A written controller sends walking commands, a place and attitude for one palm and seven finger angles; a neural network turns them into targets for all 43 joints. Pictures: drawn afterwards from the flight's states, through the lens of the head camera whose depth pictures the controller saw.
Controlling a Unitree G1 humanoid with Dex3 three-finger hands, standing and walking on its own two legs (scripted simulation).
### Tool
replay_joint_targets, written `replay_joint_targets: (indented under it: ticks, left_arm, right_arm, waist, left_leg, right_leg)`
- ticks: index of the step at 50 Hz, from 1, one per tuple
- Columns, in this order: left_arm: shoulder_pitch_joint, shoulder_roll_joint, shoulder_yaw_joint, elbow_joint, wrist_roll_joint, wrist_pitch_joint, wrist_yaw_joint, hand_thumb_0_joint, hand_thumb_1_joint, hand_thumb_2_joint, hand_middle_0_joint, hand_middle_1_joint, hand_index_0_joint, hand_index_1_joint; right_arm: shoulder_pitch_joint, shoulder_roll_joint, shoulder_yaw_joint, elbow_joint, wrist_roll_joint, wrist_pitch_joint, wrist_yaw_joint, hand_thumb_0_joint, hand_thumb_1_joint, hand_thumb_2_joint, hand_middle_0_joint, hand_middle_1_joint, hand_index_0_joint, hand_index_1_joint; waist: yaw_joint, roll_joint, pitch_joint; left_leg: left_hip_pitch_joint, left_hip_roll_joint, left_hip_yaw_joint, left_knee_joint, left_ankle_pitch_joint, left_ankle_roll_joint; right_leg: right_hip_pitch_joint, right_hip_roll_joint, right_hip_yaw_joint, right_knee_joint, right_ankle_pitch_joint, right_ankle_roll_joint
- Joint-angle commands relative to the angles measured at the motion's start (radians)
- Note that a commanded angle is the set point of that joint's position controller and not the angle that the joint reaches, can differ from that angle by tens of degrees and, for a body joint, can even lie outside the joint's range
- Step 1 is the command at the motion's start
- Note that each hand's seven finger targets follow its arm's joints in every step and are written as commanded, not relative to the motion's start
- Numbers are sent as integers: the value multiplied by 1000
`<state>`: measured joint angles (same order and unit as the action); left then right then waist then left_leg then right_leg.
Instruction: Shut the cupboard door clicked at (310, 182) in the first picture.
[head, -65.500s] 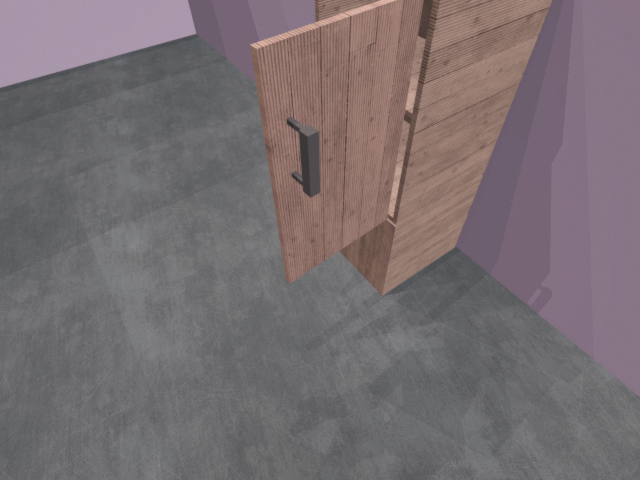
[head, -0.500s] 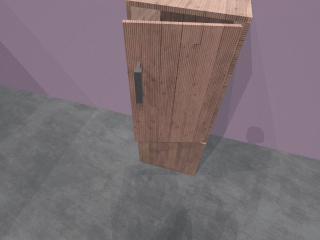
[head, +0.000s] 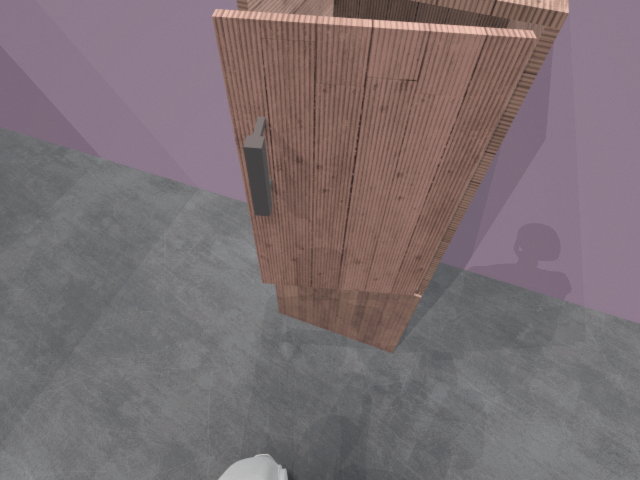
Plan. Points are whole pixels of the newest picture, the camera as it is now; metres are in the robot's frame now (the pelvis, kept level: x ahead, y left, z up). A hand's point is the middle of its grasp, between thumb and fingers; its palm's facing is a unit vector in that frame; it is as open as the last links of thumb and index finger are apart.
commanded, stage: shuffle to correct the standing spot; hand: left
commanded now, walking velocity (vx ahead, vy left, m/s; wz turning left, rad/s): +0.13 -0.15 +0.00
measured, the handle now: (261, 168) +0.50 +0.13 +0.07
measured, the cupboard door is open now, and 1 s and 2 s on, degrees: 16 16 16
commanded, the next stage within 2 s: come to a stop and stand still in 0.22 s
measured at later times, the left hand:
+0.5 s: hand (261, 452) +0.17 +0.10 -0.15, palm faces +0.01 -0.97 -0.26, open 7.3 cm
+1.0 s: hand out of the picture +0.08 +0.18 -0.18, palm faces +0.12 -0.97 -0.20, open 7.4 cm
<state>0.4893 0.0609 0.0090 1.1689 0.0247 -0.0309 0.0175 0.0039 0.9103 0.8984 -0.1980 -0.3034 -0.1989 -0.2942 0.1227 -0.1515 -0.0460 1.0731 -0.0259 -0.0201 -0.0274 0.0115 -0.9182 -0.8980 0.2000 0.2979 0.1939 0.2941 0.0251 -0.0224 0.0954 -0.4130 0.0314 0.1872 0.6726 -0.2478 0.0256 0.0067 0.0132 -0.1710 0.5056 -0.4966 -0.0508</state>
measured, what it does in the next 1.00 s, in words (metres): steps on the spot: right foot, then left foot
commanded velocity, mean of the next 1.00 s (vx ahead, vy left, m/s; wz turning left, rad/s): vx -0.03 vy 0.03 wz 0.00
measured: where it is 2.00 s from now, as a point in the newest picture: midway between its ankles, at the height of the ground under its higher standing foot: outside the picture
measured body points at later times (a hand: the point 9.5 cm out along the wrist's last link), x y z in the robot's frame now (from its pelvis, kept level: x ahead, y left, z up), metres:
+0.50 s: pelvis +0.10 -0.10 +0.01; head +0.15 -0.12 +0.45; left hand +0.17 +0.15 -0.13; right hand +0.10 -0.34 -0.16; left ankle +0.05 +0.05 -0.70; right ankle +0.13 -0.23 -0.72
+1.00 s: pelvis +0.06 -0.02 +0.01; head +0.08 +0.02 +0.46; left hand +0.08 +0.23 -0.16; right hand +0.17 -0.25 -0.11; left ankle +0.07 +0.05 -0.72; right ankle +0.05 -0.19 -0.65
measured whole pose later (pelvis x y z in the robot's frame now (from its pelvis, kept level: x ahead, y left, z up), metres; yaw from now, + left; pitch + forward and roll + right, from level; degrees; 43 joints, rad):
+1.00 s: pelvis +0.06 -0.02 +0.01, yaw +2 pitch -1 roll -2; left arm 0.22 0.24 0.08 0.99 0.03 0.07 0.03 0.01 0.91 0.90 -0.20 -0.30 -0.20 -0.29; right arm 0.13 -0.14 -0.03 0.95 -0.03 0.03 -0.02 0.01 -0.91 -0.90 0.20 0.30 0.20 0.29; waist 0.05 -0.07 0.08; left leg -0.28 0.00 0.07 0.57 -0.28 0.07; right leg -0.47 -0.05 0.02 1.06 -0.45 0.04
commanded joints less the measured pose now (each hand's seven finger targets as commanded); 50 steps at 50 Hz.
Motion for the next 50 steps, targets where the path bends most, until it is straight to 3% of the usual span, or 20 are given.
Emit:
replay_joint_targets:
  ticks: [1,2,5,8,15,18,19,21,23,24,26,30,34,38,41,42,43,44,46,50]
  left_arm:
    - [28,90,14,-87,-28,-15,6,0,900,900,-200,-300,-200,-300]
    - [9,149,34,-100,-13,2,20,0,900,900,-200,-300,-200,-300]
    - [-57,110,46,-111,10,21,-5,0,900,900,-200,-300,-200,-300]
    - [7,66,52,-112,8,53,-16,0,900,900,-200,-300,-200,-300]
    - [-185,121,64,-198,7,67,-35,0,900,900,-200,-300,-200,-300]
    - [-130,140,69,-191,6,50,-36,0,900,900,-200,-300,-200,-300]
    - [-75,172,73,-169,7,35,-29,0,900,900,-200,-300,-200,-300]
    - [-77,320,82,-157,9,0,-1,0,900,900,-200,-300,-200,-300]
    - [-148,302,72,-186,6,5,7,0,900,900,-200,-300,-200,-300]
    - [-174,306,81,-190,6,5,13,0,900,900,-200,-300,-200,-300]
    - [-170,286,76,-187,5,14,25,0,900,900,-200,-300,-200,-300]
    - [-171,307,94,-198,5,27,42,0,900,900,-200,-300,-200,-300]
    - [-207,310,92,-225,14,32,50,0,900,900,-200,-300,-200,-300]
    - [-255,329,98,-257,25,42,37,0,900,900,-200,-300,-200,-300]
    - [-290,327,100,-264,16,55,24,0,900,900,-200,-300,-200,-300]
    - [-280,295,89,-270,7,63,20,0,900,900,-200,-300,-200,-300]
    - [-244,224,78,-284,-2,72,18,0,900,900,-200,-300,-200,-300]
    - [-279,207,70,-291,-2,84,24,0,900,900,-200,-300,-200,-300]
    - [-265,218,76,-261,5,97,27,0,900,900,-200,-300,-200,-300]
    - [-167,221,75,-199,6,81,13,0,900,900,-200,-300,-200,-300]
  right_arm:
    - [456,-222,-47,73,-7,-25,-32,0,-900,-900,200,300,200,300]
    - [402,-213,-34,60,10,-14,-29,0,-900,-900,200,300,200,300]
    - [210,-102,-7,7,5,-37,-35,0,-900,-900,200,300,200,300]
    - [140,-96,-12,-22,-1,-40,-25,0,-900,-900,200,300,200,300]
    - [147,-177,-46,-43,-13,-9,-15,0,-900,-900,200,300,200,300]
    - [124,-203,-57,-56,-14,8,-13,0,-900,-900,200,300,200,300]
    - [141,-176,-52,-51,-11,13,-7,0,-900,-900,200,300,200,300]
    - [203,-30,-13,-72,8,22,3,0,-900,-900,200,300,200,300]
    - [194,-44,-18,-69,19,39,-3,0,-900,-900,200,300,200,300]
    - [196,-61,-19,-58,16,46,-5,0,-900,-900,200,300,200,300]
    - [157,-94,-26,-54,14,51,-7,0,-900,-900,200,300,200,300]
    - [88,-104,-35,-87,8,77,9,0,-900,-900,200,300,200,300]
    - [56,-97,-35,-119,0,94,22,0,-900,-900,200,300,200,300]
    - [61,-83,-30,-138,10,73,27,0,-900,-900,200,300,200,300]
    - [152,-92,-31,-111,14,47,24,0,-900,-900,200,300,200,300]
    - [177,-132,-34,-106,14,35,23,0,-900,-900,200,300,200,300]
    - [148,-222,-50,-125,3,27,20,0,-900,-900,200,300,200,300]
    - [109,-275,-56,-157,-3,39,15,0,-900,-900,200,300,200,300]
    - [19,-206,-36,-170,-9,32,-2,0,-900,-900,200,300,200,300]
    - [20,-154,-14,-172,6,18,-11,0,-900,-900,200,300,200,300]
  waist:
    - [-176,240,-296]
    - [-141,121,-259]
    - [-56,101,19]
    - [6,129,-30]
    - [-37,219,8]
    - [-4,194,-75]
    - [16,107,-111]
    - [-3,-332,-200]
    - [-7,-211,-198]
    - [-7,-295,-193]
    - [18,-243,-160]
    - [32,-112,-167]
    - [19,-132,-143]
    - [5,-202,-152]
    - [-44,-188,-169]
    - [-55,-55,-181]
    - [-43,277,-156]
    - [-59,377,-99]
    - [-18,275,-44]
    - [11,121,-98]
  left_leg:
    - [681,478,-561,-212,864,278]
    - [532,509,-537,-276,713,303]
    - [209,381,-367,-379,459,184]
    - [88,291,-163,-381,371,117]
    - [97,279,-164,-398,150,99]
    - [132,245,-150,-251,123,48]
    - [118,178,-111,-144,89,5]
    - [-18,26,-82,147,-359,-66]
    - [24,37,-153,242,-352,-56]
    - [-24,28,-162,315,-351,-62]
    - [-88,12,-186,423,-316,-69]
    - [-137,-11,-216,514,-224,-85]
    - [-104,-6,-222,461,-182,-92]
    - [36,-9,-173,194,-203,-78]
    - [258,-35,-104,-145,-6,-71]
    - [337,13,-142,-254,65,-63]
    - [331,241,-412,-357,216,7]
    - [119,334,-488,-411,279,98]
    - [30,270,-402,-434,218,117]
    - [213,174,-296,-394,262,96]
  right_leg:
    - [-530,0,78,780,-47,55]
    - [-508,-31,214,881,-82,25]
    - [-558,-114,216,818,90,63]
    - [-442,-117,174,661,167,82]
    - [-415,-124,85,249,211,110]
    - [-266,-86,48,52,282,102]
    - [-166,-80,52,-48,362,104]
    - [-64,-398,359,-129,890,4]
    - [-119,-397,294,-95,1045,-70]
    - [-88,-391,315,-62,1168,-80]
    - [-52,-402,302,-36,1269,-113]
    - [-48,-422,274,-59,1119,-123]
    - [-143,-419,264,-97,909,-122]
    - [-221,-383,244,-97,700,-98]
    - [-320,-317,211,-17,513,-26]
    - [-368,-253,158,82,399,20]
    - [-517,-118,77,251,40,91]
    - [-473,-58,139,435,-135,100]
    - [-450,-71,232,588,-39,84]
    - [-517,-51,225,679,118,94]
